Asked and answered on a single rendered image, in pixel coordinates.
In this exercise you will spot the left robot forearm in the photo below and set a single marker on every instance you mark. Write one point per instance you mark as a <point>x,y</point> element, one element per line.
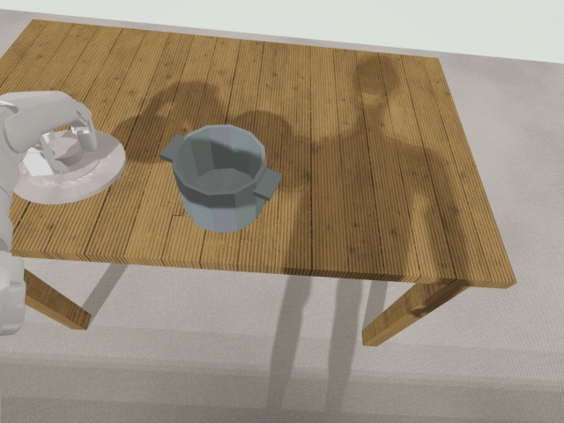
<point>19,131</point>

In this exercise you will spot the left robot upper arm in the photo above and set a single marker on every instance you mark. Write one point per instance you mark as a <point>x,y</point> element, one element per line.
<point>12,295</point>

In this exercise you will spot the knob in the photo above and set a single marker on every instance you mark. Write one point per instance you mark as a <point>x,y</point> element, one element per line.
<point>67,149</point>

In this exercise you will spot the pot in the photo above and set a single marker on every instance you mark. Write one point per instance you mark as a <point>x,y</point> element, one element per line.
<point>221,174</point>

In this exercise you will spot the lid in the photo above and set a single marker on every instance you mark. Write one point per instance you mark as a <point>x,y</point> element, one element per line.
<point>94,173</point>

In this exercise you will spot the table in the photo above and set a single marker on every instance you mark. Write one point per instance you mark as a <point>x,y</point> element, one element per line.
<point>378,183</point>

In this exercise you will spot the left robot hand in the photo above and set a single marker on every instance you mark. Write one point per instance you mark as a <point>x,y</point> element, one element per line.
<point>52,110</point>

